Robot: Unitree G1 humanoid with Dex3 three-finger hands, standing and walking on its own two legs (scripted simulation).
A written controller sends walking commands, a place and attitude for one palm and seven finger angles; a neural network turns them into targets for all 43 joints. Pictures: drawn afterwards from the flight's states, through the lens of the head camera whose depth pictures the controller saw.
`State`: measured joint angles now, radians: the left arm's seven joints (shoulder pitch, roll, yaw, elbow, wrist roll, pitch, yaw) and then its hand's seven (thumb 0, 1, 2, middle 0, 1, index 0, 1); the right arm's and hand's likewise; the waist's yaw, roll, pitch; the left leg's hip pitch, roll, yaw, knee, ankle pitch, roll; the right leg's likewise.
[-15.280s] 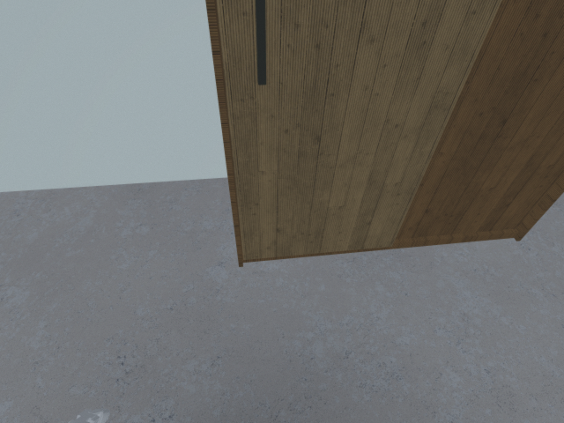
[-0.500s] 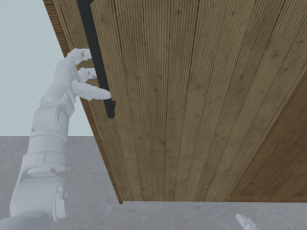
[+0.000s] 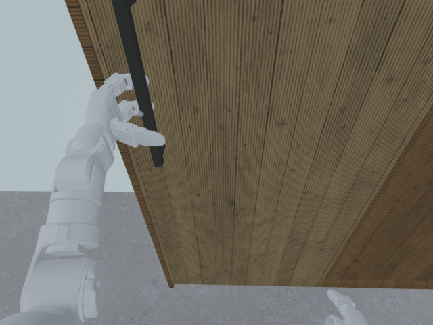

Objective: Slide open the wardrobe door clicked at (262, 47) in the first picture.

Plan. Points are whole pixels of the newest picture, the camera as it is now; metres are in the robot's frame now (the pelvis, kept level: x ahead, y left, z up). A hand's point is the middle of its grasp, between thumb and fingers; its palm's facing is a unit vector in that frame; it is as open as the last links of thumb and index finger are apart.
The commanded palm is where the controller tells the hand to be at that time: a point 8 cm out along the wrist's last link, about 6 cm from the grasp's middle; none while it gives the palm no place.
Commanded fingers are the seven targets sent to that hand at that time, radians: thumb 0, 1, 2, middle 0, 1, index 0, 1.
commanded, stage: slide the fingers in behind the handle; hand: left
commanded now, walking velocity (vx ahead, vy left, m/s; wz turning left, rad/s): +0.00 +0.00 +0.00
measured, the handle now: (146, 94) +0.45 +0.16 +0.24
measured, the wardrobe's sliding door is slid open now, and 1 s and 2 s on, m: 0.00 0.00 0.00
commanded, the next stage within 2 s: grip the handle and tug to test in 1.32 s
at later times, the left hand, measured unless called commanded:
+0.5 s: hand (149, 114) +0.40 +0.15 +0.23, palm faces +0.04 -1.00 +0.01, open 14.0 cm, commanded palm +0.37 +0.19 +0.23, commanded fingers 0.00 -0.50 0.30 -0.30 -1.20 -0.30 -1.20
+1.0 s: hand (152, 114) +0.39 +0.14 +0.23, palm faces +0.05 -1.00 +0.01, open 14.0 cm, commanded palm +0.37 +0.18 +0.23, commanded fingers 0.00 -0.50 0.30 -0.30 -1.20 -0.30 -1.20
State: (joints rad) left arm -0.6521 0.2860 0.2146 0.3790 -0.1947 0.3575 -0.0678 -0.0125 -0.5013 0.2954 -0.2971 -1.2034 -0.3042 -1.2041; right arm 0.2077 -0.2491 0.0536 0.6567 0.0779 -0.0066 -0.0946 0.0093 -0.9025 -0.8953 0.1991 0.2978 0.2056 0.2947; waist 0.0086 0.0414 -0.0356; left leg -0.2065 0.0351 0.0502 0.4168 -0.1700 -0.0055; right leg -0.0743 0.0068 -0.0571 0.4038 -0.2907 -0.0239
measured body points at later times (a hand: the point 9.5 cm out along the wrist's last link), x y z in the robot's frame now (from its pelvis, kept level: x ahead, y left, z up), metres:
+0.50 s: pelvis +0.01 +0.00 +0.00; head -0.02 -0.02 +0.45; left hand +0.39 +0.20 +0.23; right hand +0.17 -0.24 -0.10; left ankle +0.04 +0.13 -0.74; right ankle -0.04 -0.10 -0.74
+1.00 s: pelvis +0.01 +0.00 +0.00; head -0.03 -0.02 +0.45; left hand +0.38 +0.19 +0.23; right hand +0.18 -0.24 -0.09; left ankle +0.04 +0.13 -0.74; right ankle -0.04 -0.10 -0.74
